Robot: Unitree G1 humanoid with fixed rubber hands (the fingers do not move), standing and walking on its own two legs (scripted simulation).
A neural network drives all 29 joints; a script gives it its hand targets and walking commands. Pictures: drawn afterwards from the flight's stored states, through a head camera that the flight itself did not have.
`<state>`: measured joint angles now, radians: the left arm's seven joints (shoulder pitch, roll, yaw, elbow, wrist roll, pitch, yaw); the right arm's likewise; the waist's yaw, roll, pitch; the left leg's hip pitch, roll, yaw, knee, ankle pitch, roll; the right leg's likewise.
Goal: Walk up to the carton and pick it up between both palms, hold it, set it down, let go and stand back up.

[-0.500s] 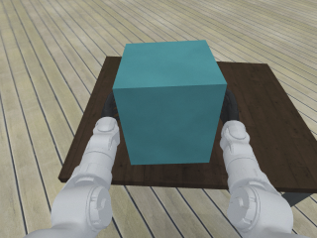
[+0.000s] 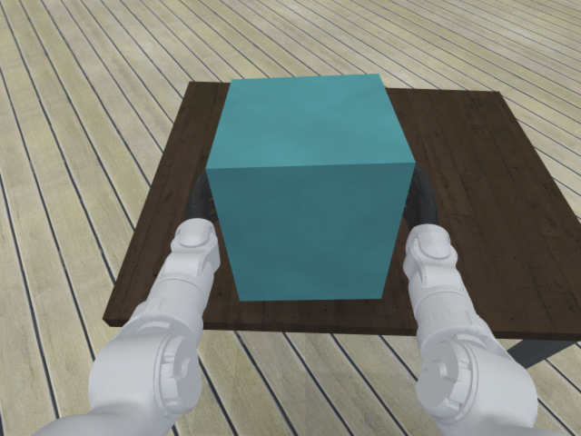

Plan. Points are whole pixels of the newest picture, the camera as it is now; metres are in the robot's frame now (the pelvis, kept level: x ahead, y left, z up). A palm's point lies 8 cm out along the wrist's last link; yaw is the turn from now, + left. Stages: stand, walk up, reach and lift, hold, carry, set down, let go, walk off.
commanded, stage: set down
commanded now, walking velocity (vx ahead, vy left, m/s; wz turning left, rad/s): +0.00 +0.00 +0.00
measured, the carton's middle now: (307, 190) +0.49 -0.03 +0.05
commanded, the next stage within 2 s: none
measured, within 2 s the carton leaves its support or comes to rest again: rests again in 0.82 s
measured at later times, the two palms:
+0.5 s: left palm (203, 225) +0.42 +0.13 +0.05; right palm (423, 233) +0.40 -0.20 +0.05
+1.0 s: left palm (173, 186) +0.44 +0.16 +0.11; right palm (468, 190) +0.43 -0.24 +0.12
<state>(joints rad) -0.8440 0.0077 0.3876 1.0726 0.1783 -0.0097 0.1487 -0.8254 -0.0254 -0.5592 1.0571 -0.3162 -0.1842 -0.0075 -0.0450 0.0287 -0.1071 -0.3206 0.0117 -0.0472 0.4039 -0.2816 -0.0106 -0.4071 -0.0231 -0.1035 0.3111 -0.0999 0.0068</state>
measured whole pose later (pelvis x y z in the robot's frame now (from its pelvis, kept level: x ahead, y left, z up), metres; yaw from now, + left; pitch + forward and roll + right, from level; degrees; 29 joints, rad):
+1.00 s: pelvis -0.04 -0.01 -0.02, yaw -3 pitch +21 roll -1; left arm -1.20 0.28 -0.12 1.44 -0.35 -0.10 0.12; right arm -1.15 -0.37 0.01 1.40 0.33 -0.08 0.00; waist 0.01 0.00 -0.24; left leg -0.65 0.03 -0.01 0.57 -0.29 -0.03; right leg -0.73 0.00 -0.07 0.43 -0.07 -0.02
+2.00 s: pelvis -0.06 -0.03 -0.01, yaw +0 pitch +14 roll +0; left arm -1.03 0.31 -0.02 1.22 -0.26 0.09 0.08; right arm -0.98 -0.16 -0.17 1.11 0.19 0.14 -0.12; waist -0.05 -0.01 -0.18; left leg -0.54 0.03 -0.06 0.53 -0.24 -0.05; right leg -0.61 -0.01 -0.11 0.42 -0.05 -0.05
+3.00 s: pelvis -0.05 -0.01 -0.01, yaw -2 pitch +5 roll +0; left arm -0.21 0.27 -0.10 0.55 -0.32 -0.09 0.15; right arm -0.22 -0.22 -0.11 0.54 0.24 -0.07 0.00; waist -0.01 0.02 0.00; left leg -0.33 0.01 -0.01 0.53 -0.29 -0.01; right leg -0.43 -0.03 -0.07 0.45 -0.11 -0.01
